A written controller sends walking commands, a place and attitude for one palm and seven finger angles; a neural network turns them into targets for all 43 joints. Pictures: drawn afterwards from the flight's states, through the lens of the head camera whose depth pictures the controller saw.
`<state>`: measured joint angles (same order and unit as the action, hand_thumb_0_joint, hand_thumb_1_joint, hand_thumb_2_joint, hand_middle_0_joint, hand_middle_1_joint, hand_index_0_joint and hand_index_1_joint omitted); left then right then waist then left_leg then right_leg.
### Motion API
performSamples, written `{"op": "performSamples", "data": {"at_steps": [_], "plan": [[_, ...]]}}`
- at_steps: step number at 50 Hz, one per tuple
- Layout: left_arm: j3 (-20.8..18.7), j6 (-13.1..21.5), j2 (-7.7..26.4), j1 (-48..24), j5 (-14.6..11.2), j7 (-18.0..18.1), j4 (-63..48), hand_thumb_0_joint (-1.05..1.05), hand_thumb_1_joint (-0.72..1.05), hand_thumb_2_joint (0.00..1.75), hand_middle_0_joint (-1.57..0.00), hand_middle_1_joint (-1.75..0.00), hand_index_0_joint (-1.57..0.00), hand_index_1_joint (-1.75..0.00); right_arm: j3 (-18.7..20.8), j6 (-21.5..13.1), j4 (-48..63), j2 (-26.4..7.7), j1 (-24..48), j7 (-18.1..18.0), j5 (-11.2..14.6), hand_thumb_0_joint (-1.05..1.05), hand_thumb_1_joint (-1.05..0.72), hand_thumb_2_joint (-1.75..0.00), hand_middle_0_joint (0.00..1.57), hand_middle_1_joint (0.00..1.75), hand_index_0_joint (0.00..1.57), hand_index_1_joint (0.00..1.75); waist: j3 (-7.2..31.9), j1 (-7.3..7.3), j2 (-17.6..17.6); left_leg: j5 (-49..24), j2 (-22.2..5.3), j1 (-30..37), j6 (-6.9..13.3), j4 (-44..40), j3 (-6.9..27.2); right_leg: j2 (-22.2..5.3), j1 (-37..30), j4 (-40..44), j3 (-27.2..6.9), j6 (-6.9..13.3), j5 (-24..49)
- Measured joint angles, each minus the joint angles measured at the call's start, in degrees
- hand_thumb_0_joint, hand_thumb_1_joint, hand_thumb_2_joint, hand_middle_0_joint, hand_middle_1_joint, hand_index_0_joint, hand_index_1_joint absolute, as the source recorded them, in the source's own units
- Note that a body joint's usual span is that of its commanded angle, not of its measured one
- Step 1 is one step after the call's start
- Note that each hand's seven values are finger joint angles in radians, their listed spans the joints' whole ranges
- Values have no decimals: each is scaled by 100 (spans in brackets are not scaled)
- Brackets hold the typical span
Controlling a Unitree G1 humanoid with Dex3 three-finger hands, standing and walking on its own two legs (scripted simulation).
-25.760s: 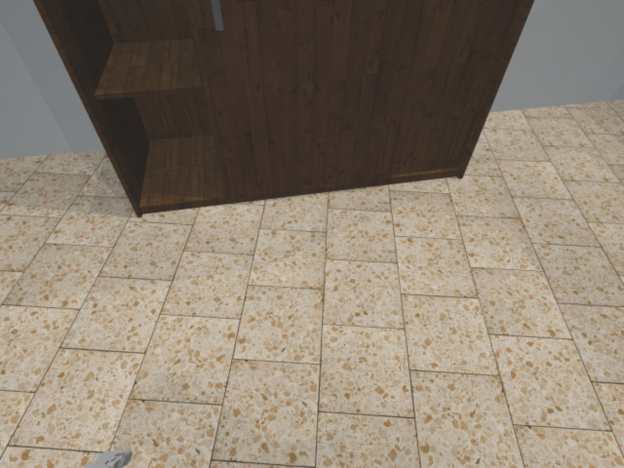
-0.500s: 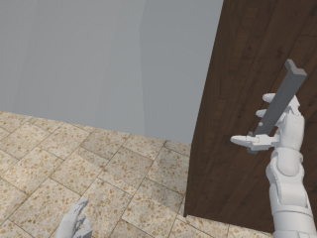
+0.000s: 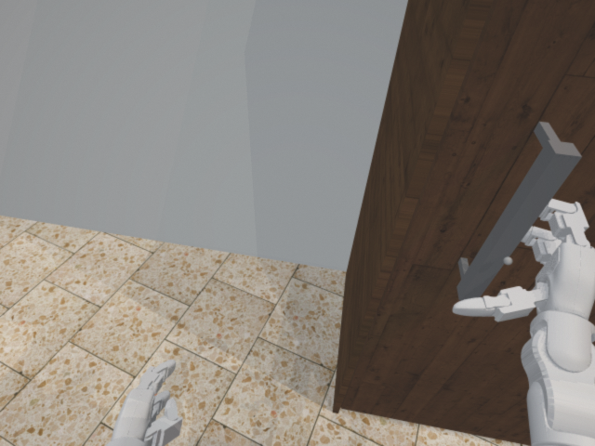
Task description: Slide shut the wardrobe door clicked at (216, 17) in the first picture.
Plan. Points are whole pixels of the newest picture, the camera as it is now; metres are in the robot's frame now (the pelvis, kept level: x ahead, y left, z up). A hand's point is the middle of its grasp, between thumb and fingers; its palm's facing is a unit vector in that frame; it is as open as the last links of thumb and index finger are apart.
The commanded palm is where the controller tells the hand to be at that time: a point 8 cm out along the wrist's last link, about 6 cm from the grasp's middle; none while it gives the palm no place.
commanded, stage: slip the hand off the handle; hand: right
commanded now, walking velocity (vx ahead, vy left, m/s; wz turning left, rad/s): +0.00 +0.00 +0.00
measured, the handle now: (500, 223) +0.35 -0.24 +0.16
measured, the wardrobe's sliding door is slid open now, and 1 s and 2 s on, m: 0.00 0.00 0.00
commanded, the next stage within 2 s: draw the hand back to the body in 1.04 s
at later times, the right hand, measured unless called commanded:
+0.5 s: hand (550, 276) +0.28 -0.28 +0.15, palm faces +0.40 +0.90 -0.16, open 14.6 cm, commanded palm +0.23 -0.31 +0.15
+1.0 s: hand (574, 348) +0.20 -0.26 +0.15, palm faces +0.40 +0.90 -0.18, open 14.6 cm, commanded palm +0.15 -0.30 +0.15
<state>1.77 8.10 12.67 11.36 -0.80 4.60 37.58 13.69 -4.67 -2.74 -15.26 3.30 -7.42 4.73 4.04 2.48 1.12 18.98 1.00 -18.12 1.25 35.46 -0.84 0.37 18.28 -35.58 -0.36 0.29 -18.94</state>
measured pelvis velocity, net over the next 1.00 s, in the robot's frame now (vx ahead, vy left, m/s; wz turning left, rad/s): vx -0.01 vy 0.00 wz -0.02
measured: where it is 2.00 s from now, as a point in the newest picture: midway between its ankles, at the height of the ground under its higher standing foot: outside the picture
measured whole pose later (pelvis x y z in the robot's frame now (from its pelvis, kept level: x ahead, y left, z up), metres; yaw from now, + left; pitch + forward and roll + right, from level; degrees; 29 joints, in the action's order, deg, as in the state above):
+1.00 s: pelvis -0.01 +0.00 +0.00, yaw -1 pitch +1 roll +1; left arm 2.8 13.2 12.3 11.8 -1.3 5.6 36.4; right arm 18.3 -5.0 14.3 -16.9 -18.1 0.2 11.3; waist 4.9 4.6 1.8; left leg 19.2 0.7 -18.1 1.1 36.6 -2.2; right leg 0.6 19.3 -37.9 -1.6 0.4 -19.3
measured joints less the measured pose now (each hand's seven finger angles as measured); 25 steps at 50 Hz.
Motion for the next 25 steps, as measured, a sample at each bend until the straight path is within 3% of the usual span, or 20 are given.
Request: {"op": "performSamples", "data": {"at_steps": [17,25], "plan": [[-10,37,133,149,-80,177,115,1,90,90,-20,-30,-20,-30,646,-183,-668,-486,270,652,310,-1,55,-20,26,116,26,115,-16,-50,13,-23,21,-150,15,57,-46,-21,187,-117,-42,-9,2],[-82,131,163,303,-97,131,70,1,90,90,-20,-30,-20,-30,782,-262,-204,-422,-299,798,497,-1,55,-20,26,116,26,115,54,-44,60,-29,24,-181,-7,74,11,-25,200,-134,16,10,-13]]}}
